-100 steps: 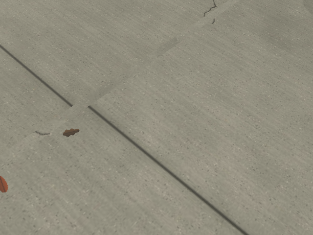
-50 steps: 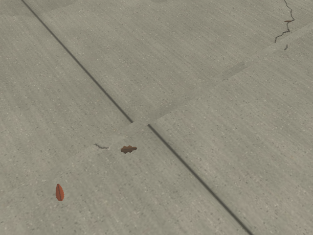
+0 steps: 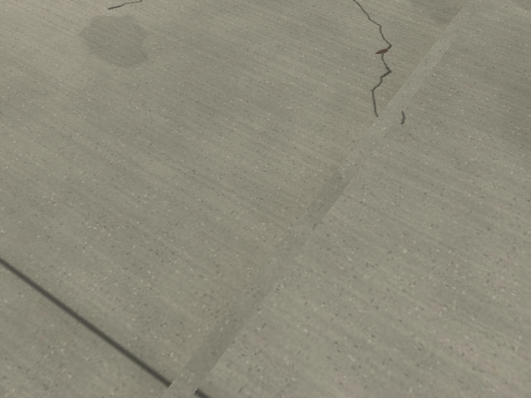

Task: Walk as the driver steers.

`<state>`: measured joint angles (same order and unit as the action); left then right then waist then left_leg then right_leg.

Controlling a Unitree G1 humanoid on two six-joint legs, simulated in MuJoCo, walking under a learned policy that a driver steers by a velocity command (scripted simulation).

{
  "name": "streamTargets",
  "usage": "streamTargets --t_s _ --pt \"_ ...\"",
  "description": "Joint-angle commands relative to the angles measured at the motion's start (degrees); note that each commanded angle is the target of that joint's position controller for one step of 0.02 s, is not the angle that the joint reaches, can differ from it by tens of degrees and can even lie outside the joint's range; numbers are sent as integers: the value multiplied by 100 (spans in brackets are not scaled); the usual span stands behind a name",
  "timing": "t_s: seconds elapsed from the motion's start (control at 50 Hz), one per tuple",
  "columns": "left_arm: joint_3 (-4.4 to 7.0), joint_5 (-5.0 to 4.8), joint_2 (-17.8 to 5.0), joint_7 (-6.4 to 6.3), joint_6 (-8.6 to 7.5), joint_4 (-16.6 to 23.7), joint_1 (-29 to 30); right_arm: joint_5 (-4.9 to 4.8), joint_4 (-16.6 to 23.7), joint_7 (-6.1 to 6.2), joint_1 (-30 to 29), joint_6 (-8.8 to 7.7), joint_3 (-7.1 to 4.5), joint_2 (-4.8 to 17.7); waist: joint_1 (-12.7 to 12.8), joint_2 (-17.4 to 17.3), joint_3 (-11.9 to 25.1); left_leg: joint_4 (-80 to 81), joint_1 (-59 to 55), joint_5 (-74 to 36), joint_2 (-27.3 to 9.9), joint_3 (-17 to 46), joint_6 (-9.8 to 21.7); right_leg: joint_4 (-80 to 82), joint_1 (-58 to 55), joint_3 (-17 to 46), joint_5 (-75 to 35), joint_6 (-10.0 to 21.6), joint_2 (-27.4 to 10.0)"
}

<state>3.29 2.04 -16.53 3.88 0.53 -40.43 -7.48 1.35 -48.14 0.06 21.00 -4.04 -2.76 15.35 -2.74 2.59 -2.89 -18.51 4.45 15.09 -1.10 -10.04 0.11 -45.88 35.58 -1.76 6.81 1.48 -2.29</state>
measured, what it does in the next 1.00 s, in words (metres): walks ahead, turning right: right foot, then left foot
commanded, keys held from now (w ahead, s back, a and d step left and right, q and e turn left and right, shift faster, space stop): e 0.28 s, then no key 0.72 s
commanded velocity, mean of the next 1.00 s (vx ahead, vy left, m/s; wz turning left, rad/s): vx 0.07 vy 0.00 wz -0.30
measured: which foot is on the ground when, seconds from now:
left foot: down 0.00-0.10, up 0.12-0.54, down 0.56-1.00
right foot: up 0.00-0.08, down 0.10-1.00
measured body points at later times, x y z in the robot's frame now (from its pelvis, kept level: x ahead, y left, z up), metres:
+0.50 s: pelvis +0.11 -0.01 -0.01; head +0.14 -0.03 +0.44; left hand +0.34 +0.22 -0.09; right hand +0.21 -0.31 -0.11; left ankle +0.18 +0.14 -0.71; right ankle +0.15 -0.10 -0.74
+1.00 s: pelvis +0.16 +0.02 -0.01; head +0.16 +0.02 +0.44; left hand +0.36 +0.23 -0.12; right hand +0.23 -0.25 -0.11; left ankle +0.17 +0.13 -0.74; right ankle +0.15 -0.10 -0.74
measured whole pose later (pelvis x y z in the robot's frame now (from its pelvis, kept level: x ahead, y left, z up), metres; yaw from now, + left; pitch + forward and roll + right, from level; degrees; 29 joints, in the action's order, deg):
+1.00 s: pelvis +0.16 +0.02 -0.01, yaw -16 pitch -1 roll +0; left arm 2.9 0.4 -12.8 -0.6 1.1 -41.3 -11.2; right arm 0.9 -39.8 -0.2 10.9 -1.2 -1.2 12.3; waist 0.0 -0.3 -1.5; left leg -31.6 12.4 18.2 1.3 0.3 1.0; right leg -32.0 16.3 6.5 14.6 0.0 3.0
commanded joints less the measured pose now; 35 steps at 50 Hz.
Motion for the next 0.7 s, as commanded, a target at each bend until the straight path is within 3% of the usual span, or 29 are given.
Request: streamTargets --t_s 0.02,0.04,0.06,0.08,0.1,0.12,0.14,0.16,0.18,0.2,0.22,0.26,0.32,0.38,0.44,0.5,0.54,0.56,0.58,0.6,0.62,0.66,0.7 --pt "14 14 -162 27 -38 405 44 -31 397 42 -320 -9 -213 888 172 -1029 241 -99 167 -3888 -1301 143 529 757 -973 -312 -47 137 186" --pt "130 -434 -362 -51 -65 617 149 -381 576 152 -725 9 -409 1429 245 -1080 417 -282 30 -4210 -1476 400 657 859 -1027 -25 118 183 77" --pt "185 -421 -513 -79 -63 613 -65 -465 643 221 -973 56 -425 1426 454 -928 541 -675 -173 -4480 -1517 341 601 1164 -1167 -46 194 276 135" --pt "290 -331 -653 -116 -69 492 -554 -455 658 265 -1024 114 -409 1287 669 -685 792 -1439 -136 -4412 -1326 157 465 1627 -1770 -203 -204 395 339" --pt "455 -276 -1015 -222 -56 385 -1069 -325 632 261 -699 143 -354 1073 799 -157 1105 -2669 453 -3533 -933 -5 167 1924 -2817 92 -1339 621 324" --pt "571 -271 -1636 -376 -22 455 -1209 69 803 213 -367 128 -158 478 475 1415 1435 -4621 2171 1016 -245 -63 -245 1585 -4163 1886 -4135 1263 -1050" --pt "501 -163 -1630 -327 -65 731 -1077 21 930 138 0 97 -93 558 399 1536 2478 -6014 3211 2744 483 1070 -394 2143 -4916 4080 -3017 2484 -2043" --pt "411 -223 -1206 -261 -101 805 -887 -173 917 93 -482 98 -200 940 651 495 2155 -6143 3546 2215 199 1507 -338 2467 -4515 3551 -2220 2259 -1742" --pt "344 -282 -1006 -269 -137 790 -604 -238 1029 107 -830 110 -199 934 525 243 1476 -5872 3714 1749 48 1447 -265 2507 -3945 2977 -1810 1926 -1456" --pt "309 -326 -889 -291 -138 798 -380 -153 952 179 -904 154 -207 865 373 -186 1131 -5467 3595 1408 -150 1477 -301 2542 -3349 2592 -1676 1636 -1178" --pt "291 -325 -831 -323 -114 828 -193 -83 976 236 -923 209 -237 915 241 -105 978 -5079 3301 1190 -231 1511 -326 2579 -2837 2359 -1715 1511 -1001" --pt "312 -198 -882 -369 -72 885 -52 -51 977 228 -864 276 -234 815 98 146 1004 -4728 2780 937 -87 1410 -394 2623 -2302 2125 -2086 1454 -752" --pt "338 -210 -953 -467 -41 872 -77 -73 959 247 -928 326 -182 643 129 152 1222 -4044 2599 701 2 1375 -530 2557 -2271 1966 -2269 1444 -707" --pt "301 -216 -881 -534 31 860 -24 -102 1021 244 -1187 400 -151 563 236 278 1212 -3503 2304 288 -31 1383 -557 2620 -2036 1970 -1156 1304 -608" --pt "251 -162 -792 -515 70 832 -17 -125 1124 215 -1416 411 -149 548 358 444 981 -2974 2035 280 -49 1372 -483 2698 -1837 2156 -89 1233 -596" --pt "182 -147 -678 -466 90 765 -99 -146 1187 150 -1476 339 -147 524 427 513 861 -2209 1716 454 -22 1314 -341 2527 -1984 2406 118 1186 -655" --pt "96 -195 -516 -460 102 724 -36 -130 1100 68 -1211 275 -127 387 196 467 822 -888 953 -292 40 1187 -159 2315 -1856 2359 125 955 -482" --pt "47 -183 -379 -465 77 656 -240 -43 1107 44 -1161 244 -129 470 208 292 829 -455 490 -860 -181 1397 -36 2194 -1670 2260 373 677 -305" --pt "15 -95 -267 -461 30 624 -536 71 1183 57 -1097 237 -195 870 419 -490 922 -417 93 -1837 -1005 2116 282 1534 -1330 1817 1117 335 120" --pt "52 -160 -287 -444 -16 662 -640 123 1086 43 -1376 250 -213 944 744 -1588 740 -279 713 -1568 -1364 2582 825 1451 -1361 981 1588 64 558" --pt "90 -82 -519 -454 -33 613 -429 88 1223 21 -1634 233 -102 509 585 -1355 632 -85 1079 -997 -1263 2591 893 1493 -1749 951 1320 -104 392" --pt "100 -63 -405 -457 21 598 -85 8 1171 7 -1501 203 -97 515 427 -1121 581 -197 1164 -138 -767 2156 487 1664 -2092 919 691 -132 374" --pt "80 -72 -282 -426 69 609 -111 -7 1129 27 -1394 179 -74 511 424 -1042 418 -211 1376 259 -627 1980 337 1773 -2255 1002 484 -60 273"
